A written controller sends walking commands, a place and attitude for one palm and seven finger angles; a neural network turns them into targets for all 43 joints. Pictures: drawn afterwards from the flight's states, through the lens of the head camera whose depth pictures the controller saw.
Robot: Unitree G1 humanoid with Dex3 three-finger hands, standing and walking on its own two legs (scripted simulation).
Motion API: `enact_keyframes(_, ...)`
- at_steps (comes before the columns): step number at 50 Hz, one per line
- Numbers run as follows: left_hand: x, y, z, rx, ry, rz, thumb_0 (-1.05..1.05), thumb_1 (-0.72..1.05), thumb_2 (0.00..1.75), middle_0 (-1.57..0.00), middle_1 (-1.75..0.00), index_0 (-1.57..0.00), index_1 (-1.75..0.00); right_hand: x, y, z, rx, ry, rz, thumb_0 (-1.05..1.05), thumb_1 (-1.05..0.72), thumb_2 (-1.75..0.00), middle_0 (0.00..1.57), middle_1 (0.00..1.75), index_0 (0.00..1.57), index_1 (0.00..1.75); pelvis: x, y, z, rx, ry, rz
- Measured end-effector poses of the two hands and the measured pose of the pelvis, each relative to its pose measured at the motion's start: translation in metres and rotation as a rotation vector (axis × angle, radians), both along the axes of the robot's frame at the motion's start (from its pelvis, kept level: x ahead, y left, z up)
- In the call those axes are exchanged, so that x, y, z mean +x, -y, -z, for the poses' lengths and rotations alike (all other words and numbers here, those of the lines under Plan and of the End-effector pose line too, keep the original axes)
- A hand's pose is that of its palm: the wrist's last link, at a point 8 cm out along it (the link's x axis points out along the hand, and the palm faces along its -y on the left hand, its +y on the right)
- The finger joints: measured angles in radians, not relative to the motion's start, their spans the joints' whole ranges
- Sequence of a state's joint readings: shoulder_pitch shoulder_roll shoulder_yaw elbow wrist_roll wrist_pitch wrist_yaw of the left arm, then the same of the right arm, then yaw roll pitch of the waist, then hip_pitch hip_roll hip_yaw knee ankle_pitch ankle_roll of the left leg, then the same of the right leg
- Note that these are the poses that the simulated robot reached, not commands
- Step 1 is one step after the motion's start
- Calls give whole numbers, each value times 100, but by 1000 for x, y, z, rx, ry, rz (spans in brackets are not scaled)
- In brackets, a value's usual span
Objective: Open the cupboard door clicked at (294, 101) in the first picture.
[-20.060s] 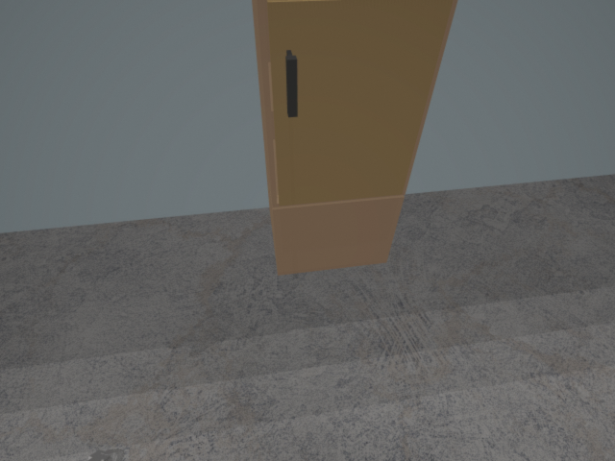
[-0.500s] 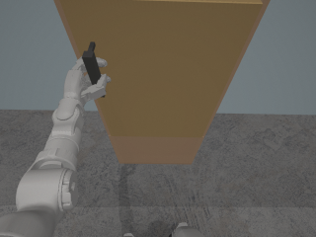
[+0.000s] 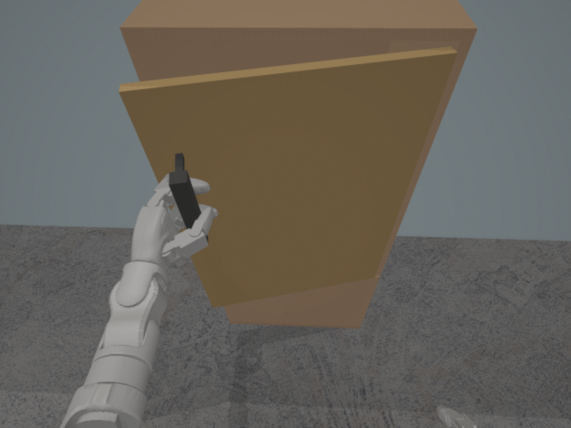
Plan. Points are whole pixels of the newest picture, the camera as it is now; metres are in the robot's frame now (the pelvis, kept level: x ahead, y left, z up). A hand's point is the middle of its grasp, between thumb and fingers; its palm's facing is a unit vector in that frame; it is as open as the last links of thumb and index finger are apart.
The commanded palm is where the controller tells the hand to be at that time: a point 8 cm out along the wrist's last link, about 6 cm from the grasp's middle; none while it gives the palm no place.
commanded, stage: pull the door open along its arc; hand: left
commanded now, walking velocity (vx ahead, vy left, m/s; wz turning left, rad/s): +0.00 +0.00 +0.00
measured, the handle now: (190, 201) +0.42 +0.15 +0.09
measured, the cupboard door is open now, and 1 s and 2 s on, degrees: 14 37 40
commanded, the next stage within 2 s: open thumb and fingers to let go in 0.50 s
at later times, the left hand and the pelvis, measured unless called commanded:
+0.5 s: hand (256, 321) +0.23 +0.04 +0.09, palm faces +0.21 -0.98 -0.02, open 6.2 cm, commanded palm +0.17 +0.08 +0.09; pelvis +0.01 -0.03 +0.00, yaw +4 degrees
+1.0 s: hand (245, 324) +0.23 +0.05 +0.10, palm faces +0.32 -0.95 +0.00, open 10.3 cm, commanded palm +0.18 +0.08 +0.09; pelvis -0.01 -0.04 +0.00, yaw +5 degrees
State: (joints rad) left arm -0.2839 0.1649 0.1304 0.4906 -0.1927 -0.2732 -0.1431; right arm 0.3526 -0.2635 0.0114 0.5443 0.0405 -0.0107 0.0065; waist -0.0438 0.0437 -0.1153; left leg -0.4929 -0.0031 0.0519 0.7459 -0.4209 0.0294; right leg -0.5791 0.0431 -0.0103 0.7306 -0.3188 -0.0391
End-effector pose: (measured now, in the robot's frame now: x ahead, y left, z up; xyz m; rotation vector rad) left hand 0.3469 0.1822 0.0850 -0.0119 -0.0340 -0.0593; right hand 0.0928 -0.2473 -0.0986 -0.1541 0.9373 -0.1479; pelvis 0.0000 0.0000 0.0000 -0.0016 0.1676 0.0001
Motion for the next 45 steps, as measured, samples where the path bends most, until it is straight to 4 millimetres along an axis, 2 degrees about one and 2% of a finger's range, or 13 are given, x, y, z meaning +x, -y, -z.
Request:
enact_keyframes(5,-42,22,1,-73,-2,-168,3,67,75,-34,-135,-35,-130,46,-12,-9,20,105,-91,1,-90,-90,20,30,19,29,-2,2,-2,3,29,-20)
enact_keyframes(10,-79,48,-2,-70,-22,-310,3,66,77,-33,-135,-35,-131,86,-29,-21,39,191,-182,1,-90,-90,20,30,19,29,-3,8,-2,8,52,-42)
enact_keyframes(14,-100,66,-5,-40,-51,-389,2,67,78,-32,-134,-36,-132,106,-41,-28,57,230,-222,1,-90,-90,20,30,19,29,-2,13,-2,9,72,-56)
enact_keyframes(17,-113,75,-7,14,-59,-380,2,67,78,-33,-133,-36,-132,114,-46,-33,73,247,-229,1,-90,-90,20,30,20,29,1,18,-3,10,88,-60)
enact_keyframes(22,-133,87,-9,22,-81,-323,3,65,74,-33,-132,-37,-133,116,-43,-37,95,254,-219,1,-90,-90,20,30,20,29,5,26,-4,7,118,-63)
enact_keyframes(28,-153,101,-11,26,-104,-254,3,63,70,-34,-131,-39,-134,111,-27,-33,101,248,-196,1,-90,-90,20,30,20,29,9,32,-3,6,136,-63)
enact_keyframes(32,-153,102,-10,42,-86,-291,2,62,72,-35,-131,-40,-134,106,-16,-24,74,223,-198,1,-90,-90,20,30,20,29,5,36,-1,9,139,-74)
enact_keyframes(38,-143,93,-9,22,-76,-406,2,57,74,-37,-131,-39,-132,95,-7,-15,55,185,-205,1,-90,-90,20,30,19,29,-2,42,-1,17,132,-82)
enact_keyframes(45,-151,88,-14,18,-43,-424,2,34,65,-35,-128,-35,-127,83,-6,-15,50,183,-210,2,-90,-90,20,30,19,29,-7,42,-2,20,127,-86)
